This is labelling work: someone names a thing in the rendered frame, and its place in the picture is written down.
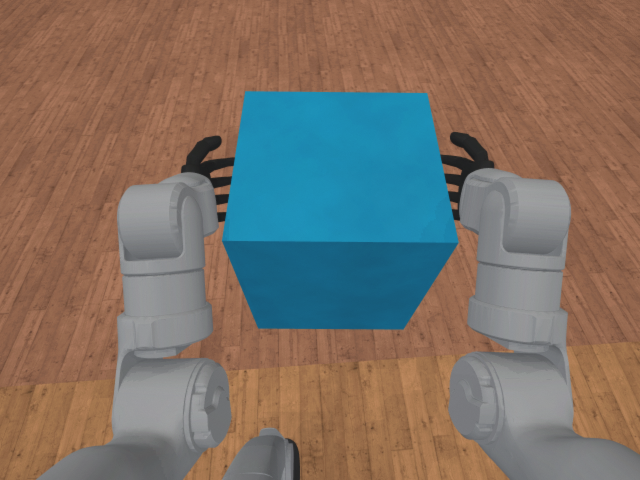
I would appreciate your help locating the robot right hand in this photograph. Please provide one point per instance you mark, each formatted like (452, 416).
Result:
(476, 152)

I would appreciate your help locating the left robot upper arm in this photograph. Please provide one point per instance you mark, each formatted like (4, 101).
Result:
(167, 413)

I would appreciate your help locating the robot left thigh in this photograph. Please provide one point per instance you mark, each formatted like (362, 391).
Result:
(267, 457)

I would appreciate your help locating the carton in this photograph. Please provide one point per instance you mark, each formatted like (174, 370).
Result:
(338, 214)

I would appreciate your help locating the left robot forearm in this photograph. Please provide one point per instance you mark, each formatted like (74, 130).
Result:
(161, 230)

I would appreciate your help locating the robot left hand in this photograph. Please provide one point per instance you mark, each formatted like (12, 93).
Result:
(196, 156)

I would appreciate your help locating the robot left shin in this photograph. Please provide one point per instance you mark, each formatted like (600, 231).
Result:
(270, 431)

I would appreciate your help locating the right robot upper arm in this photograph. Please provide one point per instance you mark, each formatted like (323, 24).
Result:
(518, 408)

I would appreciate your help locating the right robot forearm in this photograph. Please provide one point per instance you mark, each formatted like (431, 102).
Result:
(522, 226)

